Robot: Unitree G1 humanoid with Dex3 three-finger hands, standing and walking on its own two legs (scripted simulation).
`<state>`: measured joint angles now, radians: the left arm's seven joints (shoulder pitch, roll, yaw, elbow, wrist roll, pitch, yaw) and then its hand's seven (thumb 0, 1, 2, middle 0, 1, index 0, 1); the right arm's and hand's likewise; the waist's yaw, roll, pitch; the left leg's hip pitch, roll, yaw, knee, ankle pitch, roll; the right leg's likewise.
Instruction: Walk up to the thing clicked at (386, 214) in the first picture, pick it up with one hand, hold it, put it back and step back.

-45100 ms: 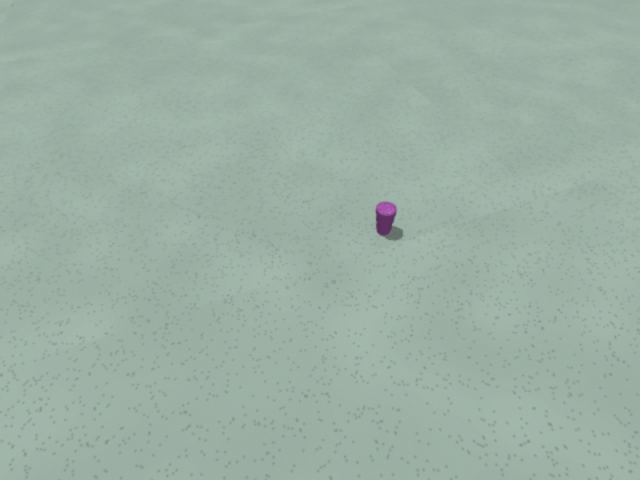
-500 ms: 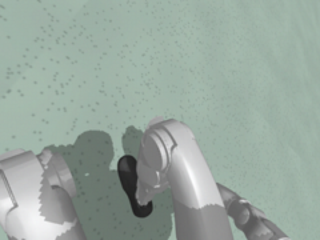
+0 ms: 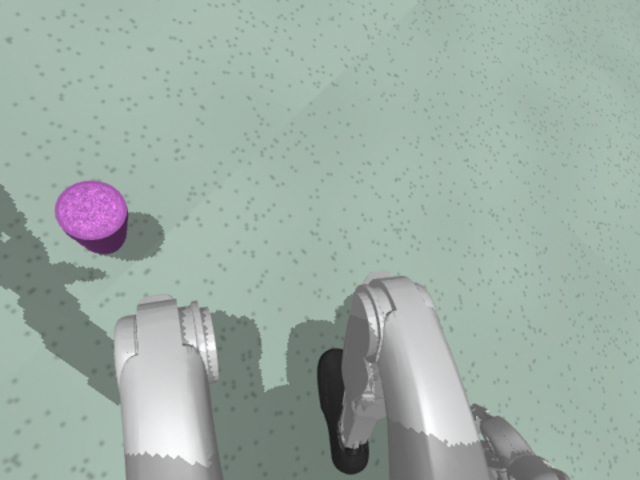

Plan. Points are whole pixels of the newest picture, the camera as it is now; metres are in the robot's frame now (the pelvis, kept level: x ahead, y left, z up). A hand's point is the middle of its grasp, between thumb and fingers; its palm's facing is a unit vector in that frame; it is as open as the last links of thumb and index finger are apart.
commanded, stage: home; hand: left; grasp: from the side
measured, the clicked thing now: (99, 225) +0.46 +0.26 -0.26
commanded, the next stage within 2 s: none
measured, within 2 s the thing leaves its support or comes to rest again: neither
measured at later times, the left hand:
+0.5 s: hand out of the picture +0.29 +0.32 +0.10, palm faces +0.27 -0.84 -0.47, open 17.4 cm
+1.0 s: hand out of the picture +0.25 +0.22 +0.30, palm faces +0.28 -0.90 -0.33, open 17.4 cm
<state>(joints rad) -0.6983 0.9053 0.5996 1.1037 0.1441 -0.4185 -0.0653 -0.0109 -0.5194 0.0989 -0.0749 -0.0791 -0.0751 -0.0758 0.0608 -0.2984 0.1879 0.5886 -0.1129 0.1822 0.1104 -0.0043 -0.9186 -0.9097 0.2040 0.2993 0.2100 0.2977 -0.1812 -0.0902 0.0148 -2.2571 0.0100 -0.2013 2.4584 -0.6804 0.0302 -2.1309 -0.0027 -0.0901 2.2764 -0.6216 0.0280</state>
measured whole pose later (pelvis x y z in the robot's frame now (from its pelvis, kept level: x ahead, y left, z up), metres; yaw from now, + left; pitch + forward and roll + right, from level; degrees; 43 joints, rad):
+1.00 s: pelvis +0.09 -0.01 +0.37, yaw +10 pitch +13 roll -3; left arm 0.37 0.24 0.02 0.09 -0.02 0.27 0.19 0.00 -0.54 0.06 -0.06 -0.06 -0.06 -0.05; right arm 0.29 -0.20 0.02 0.49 0.03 -0.02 -0.19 0.01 -0.90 -0.90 0.20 0.30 0.21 0.30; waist -0.06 0.03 -0.16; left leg -0.80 0.05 -0.04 1.09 -0.52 -0.02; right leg -0.76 -0.03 -0.05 1.02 -0.48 0.03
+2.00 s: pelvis +0.09 -0.02 +0.39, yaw +11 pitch +7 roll -2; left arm 0.45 0.20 -0.01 0.03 -0.01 0.28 0.13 -0.01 -0.55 0.05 -0.05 -0.06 -0.06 -0.05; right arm 0.27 -0.20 0.02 0.52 0.01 -0.12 -0.19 0.01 -0.90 -0.90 0.20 0.30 0.21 0.30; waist -0.03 0.03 -0.10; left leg -0.60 0.05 -0.04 0.94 -0.46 -0.03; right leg -0.58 -0.03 -0.05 0.90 -0.43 0.02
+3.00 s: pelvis +0.10 -0.02 +0.39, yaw +11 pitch +7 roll -2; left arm 0.45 0.20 -0.01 0.01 -0.01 0.28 0.13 -0.01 -0.33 0.26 -0.14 -0.18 -0.14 -0.18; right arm 0.27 -0.20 0.02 0.53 0.00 -0.13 -0.19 0.01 -0.90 -0.90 0.20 0.30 0.21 0.30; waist -0.02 0.03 -0.11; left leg -0.60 0.05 -0.04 0.94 -0.47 -0.03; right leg -0.57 -0.03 -0.05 0.89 -0.44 0.02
